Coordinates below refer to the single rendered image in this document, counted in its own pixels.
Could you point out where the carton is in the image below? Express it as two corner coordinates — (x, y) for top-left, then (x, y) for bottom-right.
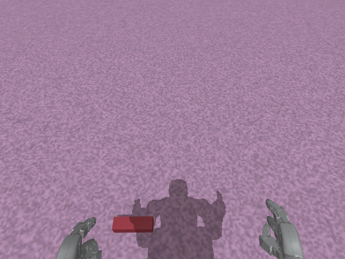
(112, 216), (154, 233)

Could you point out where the left robot hand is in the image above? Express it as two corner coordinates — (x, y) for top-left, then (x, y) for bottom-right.
(56, 217), (102, 259)

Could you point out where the right robot hand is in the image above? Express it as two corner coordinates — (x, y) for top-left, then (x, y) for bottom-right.
(259, 199), (304, 259)

